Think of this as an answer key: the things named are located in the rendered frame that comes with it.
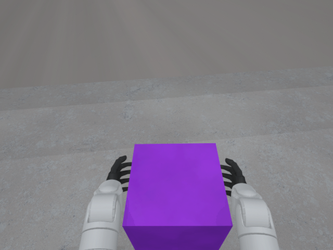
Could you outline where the robot left hand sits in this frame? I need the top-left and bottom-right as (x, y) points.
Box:
(107, 155), (132, 192)

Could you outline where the robot right forearm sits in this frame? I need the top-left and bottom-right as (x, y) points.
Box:
(231, 183), (279, 250)

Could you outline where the robot left forearm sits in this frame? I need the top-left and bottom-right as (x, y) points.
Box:
(79, 180), (123, 250)

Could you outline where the robot right hand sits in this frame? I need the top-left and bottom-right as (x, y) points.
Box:
(220, 158), (247, 197)

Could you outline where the carton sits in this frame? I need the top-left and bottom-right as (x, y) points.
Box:
(122, 143), (233, 250)

